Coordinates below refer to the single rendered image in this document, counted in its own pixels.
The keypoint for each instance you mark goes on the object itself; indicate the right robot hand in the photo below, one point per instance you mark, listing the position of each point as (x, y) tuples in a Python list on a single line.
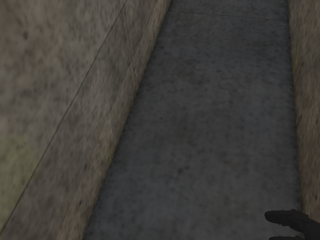
[(296, 220)]

